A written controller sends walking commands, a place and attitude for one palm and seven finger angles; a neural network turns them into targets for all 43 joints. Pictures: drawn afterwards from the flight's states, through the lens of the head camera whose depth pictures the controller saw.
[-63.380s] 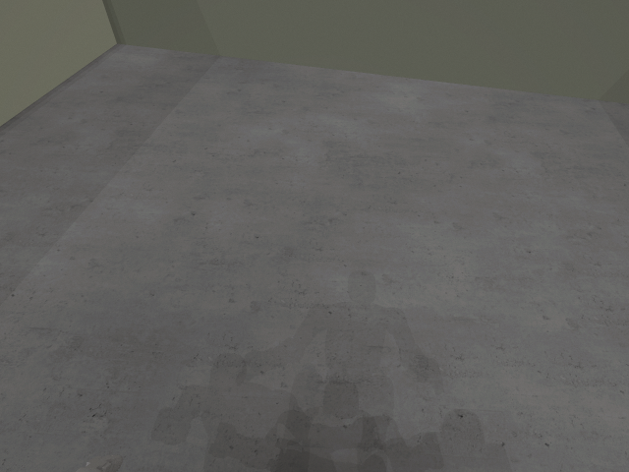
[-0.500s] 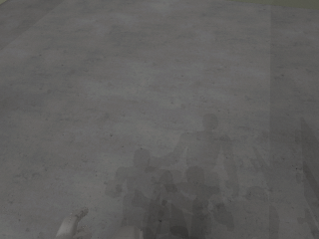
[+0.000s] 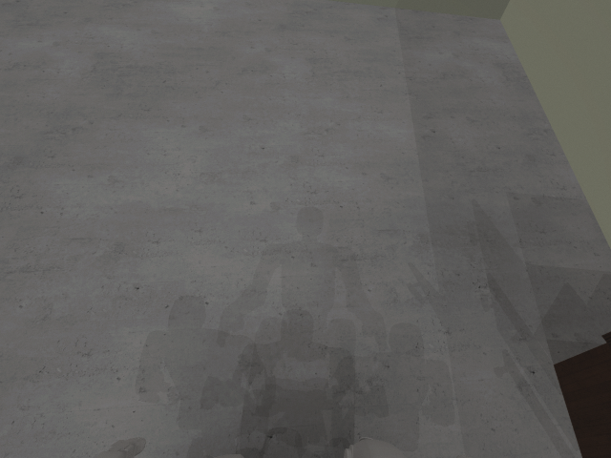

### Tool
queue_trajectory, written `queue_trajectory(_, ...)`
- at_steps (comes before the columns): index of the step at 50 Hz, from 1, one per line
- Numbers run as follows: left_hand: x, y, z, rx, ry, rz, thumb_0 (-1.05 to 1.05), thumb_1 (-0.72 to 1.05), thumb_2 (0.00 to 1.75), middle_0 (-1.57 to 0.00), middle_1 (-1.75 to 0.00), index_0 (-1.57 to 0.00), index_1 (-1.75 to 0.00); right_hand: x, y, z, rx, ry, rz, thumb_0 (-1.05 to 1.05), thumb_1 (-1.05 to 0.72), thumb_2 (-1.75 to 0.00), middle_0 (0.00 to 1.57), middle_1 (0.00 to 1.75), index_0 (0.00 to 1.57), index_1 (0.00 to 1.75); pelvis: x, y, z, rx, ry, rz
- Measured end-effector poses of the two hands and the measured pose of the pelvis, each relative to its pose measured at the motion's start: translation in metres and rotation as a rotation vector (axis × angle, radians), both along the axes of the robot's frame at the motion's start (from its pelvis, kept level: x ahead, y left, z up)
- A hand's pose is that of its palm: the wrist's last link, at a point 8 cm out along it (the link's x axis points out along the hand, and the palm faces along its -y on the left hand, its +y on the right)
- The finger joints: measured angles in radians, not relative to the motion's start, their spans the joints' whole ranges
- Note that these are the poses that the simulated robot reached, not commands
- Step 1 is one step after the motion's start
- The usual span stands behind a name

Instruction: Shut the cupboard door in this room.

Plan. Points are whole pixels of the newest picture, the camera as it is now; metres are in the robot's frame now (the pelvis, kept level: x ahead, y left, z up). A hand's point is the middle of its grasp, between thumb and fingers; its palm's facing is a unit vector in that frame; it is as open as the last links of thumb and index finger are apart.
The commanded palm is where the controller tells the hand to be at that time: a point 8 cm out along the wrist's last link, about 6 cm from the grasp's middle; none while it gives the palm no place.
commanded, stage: turn to face it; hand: left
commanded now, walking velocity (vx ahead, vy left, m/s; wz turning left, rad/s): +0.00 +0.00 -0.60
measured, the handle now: out of the picture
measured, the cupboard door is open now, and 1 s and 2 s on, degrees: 23 23 23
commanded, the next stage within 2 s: take the last steps up to it in 1.82 s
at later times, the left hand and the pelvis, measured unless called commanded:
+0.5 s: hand (201, 423) +0.17 +0.17 -0.19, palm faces -0.26 -0.94 -0.20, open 7.4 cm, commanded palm none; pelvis +0.03 +0.00 -0.02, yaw -17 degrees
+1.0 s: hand (262, 376) +0.24 +0.08 -0.16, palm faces -0.55 -0.79 -0.27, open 7.4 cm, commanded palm none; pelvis +0.05 -0.03 -0.01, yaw -35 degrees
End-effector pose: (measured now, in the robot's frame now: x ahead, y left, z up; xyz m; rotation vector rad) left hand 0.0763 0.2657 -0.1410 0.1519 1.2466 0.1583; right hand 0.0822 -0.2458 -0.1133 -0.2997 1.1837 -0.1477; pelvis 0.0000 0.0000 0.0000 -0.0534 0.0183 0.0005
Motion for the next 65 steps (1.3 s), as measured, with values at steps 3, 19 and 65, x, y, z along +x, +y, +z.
queue_trajectory(3,0.026,-0.007,0.006,0.021,-0.028,-0.064,0.01,0.91,0.9,-0.19,-0.3,-0.19,-0.3,-0.022,-0.013,-0.008,0.012,0.029,-0.067,0.0,-0.91,-0.9,0.21,0.3,0.2,0.3,0.002,-0.005,-0.002,0.005,-0.001,-0.041)
queue_trajectory(19,0.083,-0.059,0.008,0.044,-0.047,-0.278,0.0,0.91,0.9,-0.2,-0.3,-0.2,-0.3,-0.048,-0.047,-0.02,0.032,0.021,-0.291,0.01,-0.91,-0.9,0.2,0.3,0.19,0.3,0.02,-0.019,-0.007,0.05,0.005,-0.222)
queue_trajectory(65,0.244,-0.157,-0.009,-0.002,0.012,-0.797,0.01,0.91,0.9,-0.2,-0.3,-0.2,-0.3,-0.113,-0.009,-0.002,-0.009,-0.017,-0.785,0.0,-0.91,-0.9,0.21,0.3,0.2,0.3,0.083,-0.021,-0.005,0.028,0.011,-0.793)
